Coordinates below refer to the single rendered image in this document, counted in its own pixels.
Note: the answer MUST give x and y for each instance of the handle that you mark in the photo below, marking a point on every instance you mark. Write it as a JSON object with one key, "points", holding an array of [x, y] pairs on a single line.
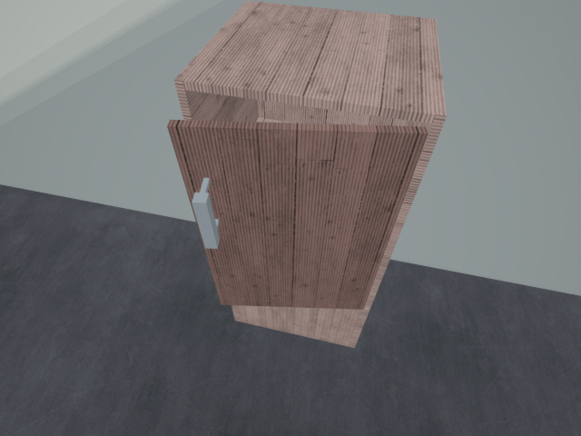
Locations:
{"points": [[208, 225]]}

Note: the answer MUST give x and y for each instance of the cupboard door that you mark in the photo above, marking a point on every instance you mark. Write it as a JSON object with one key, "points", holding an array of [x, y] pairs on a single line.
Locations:
{"points": [[305, 210]]}

